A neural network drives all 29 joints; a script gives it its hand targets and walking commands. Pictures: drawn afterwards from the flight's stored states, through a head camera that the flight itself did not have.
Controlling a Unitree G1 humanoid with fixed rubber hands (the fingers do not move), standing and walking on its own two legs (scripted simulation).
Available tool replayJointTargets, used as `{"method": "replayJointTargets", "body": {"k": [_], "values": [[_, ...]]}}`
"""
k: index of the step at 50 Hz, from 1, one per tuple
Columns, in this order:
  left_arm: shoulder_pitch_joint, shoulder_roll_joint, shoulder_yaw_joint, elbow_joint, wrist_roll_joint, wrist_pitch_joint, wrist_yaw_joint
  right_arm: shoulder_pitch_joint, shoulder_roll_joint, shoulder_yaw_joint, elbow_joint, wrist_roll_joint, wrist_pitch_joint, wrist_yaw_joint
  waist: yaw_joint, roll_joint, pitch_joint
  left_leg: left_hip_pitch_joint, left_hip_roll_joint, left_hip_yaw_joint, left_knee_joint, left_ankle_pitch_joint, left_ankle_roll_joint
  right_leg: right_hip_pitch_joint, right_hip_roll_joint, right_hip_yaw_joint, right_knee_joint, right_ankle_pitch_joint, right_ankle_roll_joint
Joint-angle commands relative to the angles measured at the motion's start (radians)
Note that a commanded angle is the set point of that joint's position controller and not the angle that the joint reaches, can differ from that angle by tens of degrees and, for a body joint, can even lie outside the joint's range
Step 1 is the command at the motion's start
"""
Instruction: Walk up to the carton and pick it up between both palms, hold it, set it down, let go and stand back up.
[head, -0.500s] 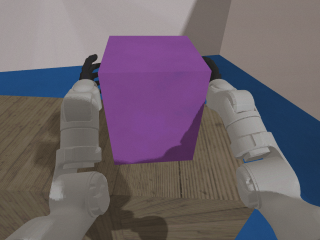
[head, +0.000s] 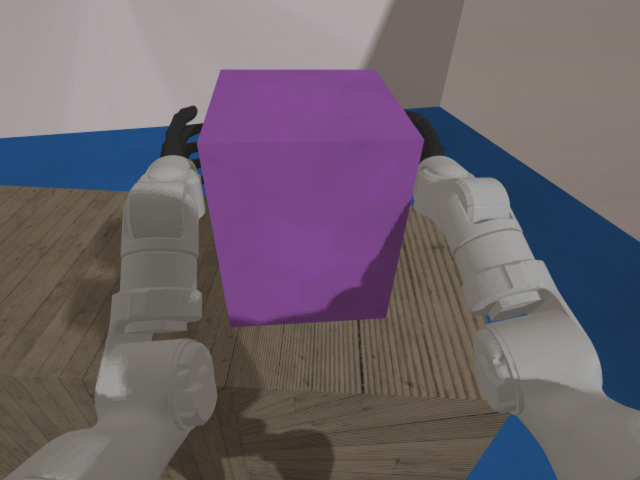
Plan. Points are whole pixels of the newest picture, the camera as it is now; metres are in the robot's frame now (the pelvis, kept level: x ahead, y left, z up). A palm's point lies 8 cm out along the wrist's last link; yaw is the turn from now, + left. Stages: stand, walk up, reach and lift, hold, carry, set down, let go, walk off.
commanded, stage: hold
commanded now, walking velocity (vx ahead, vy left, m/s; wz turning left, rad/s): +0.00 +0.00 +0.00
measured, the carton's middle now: (304, 195) +0.40 +0.01 +0.21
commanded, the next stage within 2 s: set down in 1.28 s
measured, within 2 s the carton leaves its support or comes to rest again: neither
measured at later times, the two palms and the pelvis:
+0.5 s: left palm (176, 172) +0.36 +0.15 +0.26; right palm (434, 170) +0.36 -0.14 +0.27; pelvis -0.01 +0.00 +0.00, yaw +0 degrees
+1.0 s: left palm (179, 172) +0.38 +0.16 +0.25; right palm (422, 172) +0.38 -0.13 +0.25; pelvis +0.00 +0.00 +0.00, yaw +1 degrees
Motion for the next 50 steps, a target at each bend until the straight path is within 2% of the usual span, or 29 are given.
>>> {"method": "replayJointTargets", "body": {"k": [1,2,3,4,5,6,8,10,11,13,14,15,16,17,18,19,20,22,23,24,25,27,28,29,31,35,41,46,50], "values": [[-0.775,-0.678,-0.501,-0.272,-0.225,-0.071,-0.159,-0.952,0.727,0.314,-0.615,0.203,-0.069,0.104,-0.036,0.055,-0.617,0.277,-0.091,-0.039,0.016,0.446,-0.049,0.146,0.091,0.056,0.002,0.4,0.045],[-0.797,-0.661,-0.504,-0.283,-0.219,-0.067,-0.158,-0.981,0.722,0.309,-0.633,0.2,-0.064,0.095,-0.032,0.04,-0.61,0.274,-0.094,-0.034,0.014,0.418,-0.05,0.151,0.095,0.054,0.008,0.393,0.05],[-0.796,-0.647,-0.48,-0.234,-0.199,-0.056,-0.161,-0.946,0.688,0.271,-0.559,0.175,-0.046,0.094,-0.037,0.063,-0.498,0.233,-0.089,-0.033,-0.014,0.342,-0.052,0.108,0.09,0.049,-0.011,0.307,0.045],[-0.798,-0.661,-0.507,-0.283,-0.206,-0.056,-0.157,-0.948,0.698,0.287,-0.581,0.182,-0.051,0.101,-0.035,0.071,-0.526,0.245,-0.083,-0.036,-0.012,0.357,-0.057,0.1,0.098,0.044,-0.01,0.279,0.039],[-0.788,-0.656,-0.501,-0.26,-0.194,-0.048,-0.161,-0.899,0.688,0.26,-0.527,0.166,-0.043,0.104,-0.042,0.084,-0.45,0.225,-0.078,-0.036,-0.022,0.333,-0.057,0.063,0.091,0.049,-0.025,0.25,0.03],[-0.81,-0.66,-0.523,-0.313,-0.2,-0.048,-0.161,-0.892,0.696,0.259,-0.533,0.166,-0.044,0.108,-0.051,0.098,-0.491,0.246,-0.076,-0.039,-0.018,0.348,-0.06,0.064,0.095,0.047,-0.018,0.252,0.029],[-0.811,-0.66,-0.528,-0.324,-0.209,-0.043,-0.164,-0.901,0.716,0.277,-0.558,0.177,-0.042,0.11,-0.032,0.09,-0.507,0.24,-0.079,-0.034,-0.012,0.356,-0.056,0.09,0.09,0.052,-0.014,0.264,0.033],[-0.813,-0.642,-0.507,-0.293,-0.195,-0.041,-0.168,-0.939,0.726,0.288,-0.566,0.175,-0.041,0.11,-0.019,0.058,-0.5,0.219,-0.082,-0.033,-0.023,0.316,-0.044,0.095,0.088,0.049,-0.015,0.244,0.043],[-0.832,-0.644,-0.51,-0.282,-0.193,-0.04,-0.167,-0.933,0.711,0.264,-0.53,0.166,-0.038,0.112,-0.028,0.086,-0.457,0.201,-0.083,-0.033,-0.034,0.299,-0.05,0.08,0.09,0.045,-0.022,0.215,0.038],[-0.843,-0.682,-0.534,-0.297,-0.202,-0.039,-0.162,-0.971,0.728,0.275,-0.578,0.17,-0.048,0.119,-0.026,0.108,-0.496,0.219,-0.08,-0.031,-0.029,0.292,-0.053,0.075,0.091,0.046,-0.021,0.193,0.03],[-0.87,-0.662,-0.514,-0.271,-0.191,-0.039,-0.161,-0.97,0.72,0.241,-0.522,0.154,-0.042,0.122,-0.033,0.108,-0.44,0.198,-0.079,-0.03,-0.042,0.257,-0.05,0.047,0.087,0.047,-0.028,0.164,0.028],[-0.868,-0.674,-0.518,-0.281,-0.199,-0.042,-0.157,-0.967,0.729,0.252,-0.525,0.157,-0.045,0.127,-0.03,0.097,-0.459,0.221,-0.075,-0.031,-0.037,0.275,-0.049,0.041,0.09,0.042,-0.023,0.182,0.028],[-0.867,-0.661,-0.494,-0.24,-0.182,-0.04,-0.16,-0.957,0.709,0.226,-0.473,0.141,-0.04,0.129,-0.029,0.097,-0.413,0.202,-0.074,-0.032,-0.047,0.241,-0.049,0.029,0.083,0.045,-0.031,0.149,0.03],[-0.851,-0.669,-0.497,-0.235,-0.183,-0.039,-0.162,-0.968,0.716,0.247,-0.49,0.145,-0.046,0.13,-0.019,0.081,-0.447,0.205,-0.074,-0.031,-0.048,0.235,-0.046,0.051,0.087,0.047,-0.029,0.142,0.03],[-0.841,-0.654,-0.465,-0.192,-0.165,-0.037,-0.168,-0.958,0.709,0.225,-0.449,0.13,-0.041,0.13,-0.018,0.069,-0.403,0.177,-0.078,-0.025,-0.062,0.191,-0.036,0.032,0.078,0.052,-0.039,0.109,0.033],[-0.867,-0.653,-0.474,-0.203,-0.174,-0.042,-0.171,-0.977,0.72,0.227,-0.444,0.134,-0.046,0.131,-0.015,0.072,-0.43,0.176,-0.077,-0.025,-0.069,0.178,-0.033,0.046,0.077,0.052,-0.037,0.105,0.034],[-0.868,-0.687,-0.498,-0.216,-0.194,-0.045,-0.17,-1.002,0.727,0.236,-0.489,0.144,-0.058,0.133,-0.018,0.092,-0.475,0.182,-0.074,-0.025,-0.059,0.191,-0.037,0.044,0.079,0.055,-0.026,0.114,0.031],[-0.861,-0.672,-0.468,-0.179,-0.191,-0.053,-0.169,-1.026,0.726,0.229,-0.485,0.136,-0.06,0.133,-0.018,0.069,-0.474,0.177,-0.078,-0.025,-0.056,0.198,-0.028,0.046,0.078,0.055,-0.033,0.127,0.033],[-0.851,-0.653,-0.463,-0.172,-0.186,-0.055,-0.169,-0.999,0.743,0.239,-0.464,0.134,-0.055,0.129,-0.018,0.048,-0.453,0.177,-0.082,-0.021,-0.051,0.21,-0.024,0.055,0.079,0.055,-0.032,0.156,0.04],[-0.875,-0.636,-0.432,-0.145,-0.172,-0.055,-0.174,-0.991,0.74,0.223,-0.421,0.126,-0.047,0.128,-0.012,0.038,-0.43,0.16,-0.086,-0.018,-0.063,0.171,-0.019,0.051,0.074,0.055,-0.036,0.127,0.043],[-0.869,-0.659,-0.461,-0.18,-0.191,-0.059,-0.173,-0.994,0.744,0.236,-0.447,0.14,-0.054,0.128,-0.018,0.058,-0.474,0.177,-0.081,-0.024,-0.056,0.191,-0.025,0.073,0.074,0.062,-0.029,0.142,0.037],[-0.899,-0.649,-0.435,-0.125,-0.175,-0.059,-0.172,-1.015,0.726,0.193,-0.4,0.112,-0.051,0.131,-0.026,0.062,-0.432,0.149,-0.077,-0.022,-0.072,0.12,-0.022,0.029,0.074,0.054,-0.042,0.057,0.035],[-0.971,-0.609,-0.401,-0.018,-0.167,-0.073,-0.184,-1.024,0.697,0.126,-0.265,0.076,-0.053,0.139,-0.003,0.064,-0.311,0.064,-0.091,-0.009,-0.118,-0.04,-0.016,-0.075,0.048,0.06,-0.08,-0.097,0.04],[-0.978,-0.622,-0.39,-0.003,-0.175,-0.088,-0.19,-1.058,0.726,0.105,-0.263,0.061,-0.072,0.153,0.002,0.045,-0.354,0.05,-0.082,-0.008,-0.134,-0.075,-0.003,-0.064,0.05,0.063,-0.071,-0.121,0.034],[-0.987,-0.647,-0.4,-0.012,-0.202,-0.114,-0.185,-1.076,0.736,0.108,-0.285,0.06,-0.089,0.161,0.021,0.072,-0.45,0.074,-0.075,-0.015,-0.12,-0.022,-0.009,-0.02,0.052,0.067,-0.061,-0.062,0.025],[-1.001,-0.66,-0.42,-0.051,-0.244,-0.135,-0.161,-1.096,0.756,0.166,-0.345,0.116,-0.092,0.147,0.008,0.065,-0.573,0.162,-0.081,-0.02,-0.055,0.174,-0.025,0.019,0.067,0.062,-0.044,0.108,0.036],[-0.903,-0.654,-0.408,-0.06,-0.216,-0.123,-0.172,-1.018,0.71,0.182,-0.362,0.129,-0.086,0.124,-0.019,0.053,-0.541,0.177,-0.086,-0.023,-0.055,0.208,-0.034,0.059,0.068,0.061,-0.044,0.151,0.04],[-0.895,-0.668,-0.466,-0.177,-0.233,-0.115,-0.17,-1.0,0.715,0.23,-0.466,0.166,-0.085,0.113,-0.034,0.078,-0.576,0.233,-0.087,-0.03,-0.019,0.34,-0.057,0.083,0.08,0.052,-0.025,0.259,0.042],[-0.884,-0.669,-0.506,-0.258,-0.239,-0.101,-0.161,-0.973,0.715,0.257,-0.525,0.183,-0.079,0.112,-0.033,0.098,-0.575,0.26,-0.083,-0.035,-0.001,0.4,-0.069,0.075,0.088,0.046,-0.016,0.282,0.041]]}}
